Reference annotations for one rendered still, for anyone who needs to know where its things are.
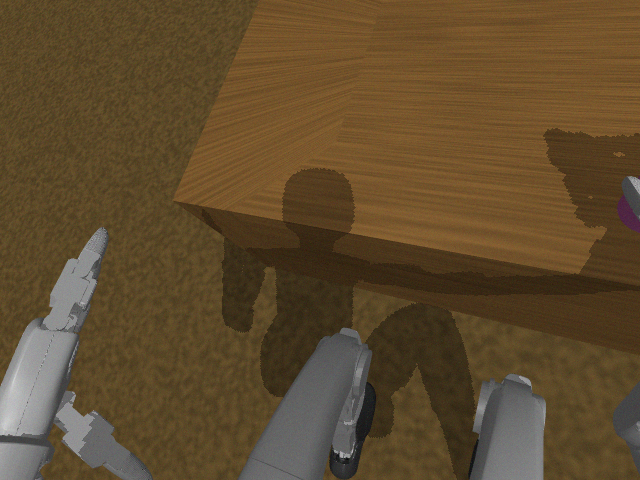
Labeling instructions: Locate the bottle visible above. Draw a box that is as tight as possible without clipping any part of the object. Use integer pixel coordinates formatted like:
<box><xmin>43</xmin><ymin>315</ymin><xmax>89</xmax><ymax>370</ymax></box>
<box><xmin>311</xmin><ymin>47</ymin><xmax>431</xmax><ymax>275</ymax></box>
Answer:
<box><xmin>617</xmin><ymin>176</ymin><xmax>640</xmax><ymax>233</ymax></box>

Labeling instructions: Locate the left robot arm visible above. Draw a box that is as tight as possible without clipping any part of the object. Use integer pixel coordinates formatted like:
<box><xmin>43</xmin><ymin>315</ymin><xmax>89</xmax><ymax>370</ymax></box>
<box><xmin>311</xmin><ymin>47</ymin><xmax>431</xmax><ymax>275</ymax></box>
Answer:
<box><xmin>0</xmin><ymin>436</ymin><xmax>55</xmax><ymax>480</ymax></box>

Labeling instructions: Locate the right robot hand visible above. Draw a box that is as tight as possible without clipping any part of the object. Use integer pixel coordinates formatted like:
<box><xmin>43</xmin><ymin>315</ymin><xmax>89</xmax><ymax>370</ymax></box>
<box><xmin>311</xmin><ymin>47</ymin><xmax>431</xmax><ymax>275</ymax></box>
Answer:
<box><xmin>621</xmin><ymin>176</ymin><xmax>640</xmax><ymax>221</ymax></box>

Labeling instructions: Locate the left robot hand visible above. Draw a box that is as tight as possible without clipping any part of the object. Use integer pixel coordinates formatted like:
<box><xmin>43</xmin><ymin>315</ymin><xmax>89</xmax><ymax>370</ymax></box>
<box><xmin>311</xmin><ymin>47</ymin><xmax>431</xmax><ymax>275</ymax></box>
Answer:
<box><xmin>0</xmin><ymin>227</ymin><xmax>153</xmax><ymax>480</ymax></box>

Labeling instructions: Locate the left robot foot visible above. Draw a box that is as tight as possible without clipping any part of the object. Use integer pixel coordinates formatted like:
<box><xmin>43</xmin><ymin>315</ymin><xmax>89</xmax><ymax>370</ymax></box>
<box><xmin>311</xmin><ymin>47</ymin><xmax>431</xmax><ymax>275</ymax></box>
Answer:
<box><xmin>329</xmin><ymin>382</ymin><xmax>376</xmax><ymax>480</ymax></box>

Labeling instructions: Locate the right robot arm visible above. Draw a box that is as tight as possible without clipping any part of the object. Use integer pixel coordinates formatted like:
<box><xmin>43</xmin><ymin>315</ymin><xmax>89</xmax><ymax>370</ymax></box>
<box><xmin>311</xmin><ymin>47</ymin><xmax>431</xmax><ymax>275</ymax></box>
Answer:
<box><xmin>613</xmin><ymin>381</ymin><xmax>640</xmax><ymax>474</ymax></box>

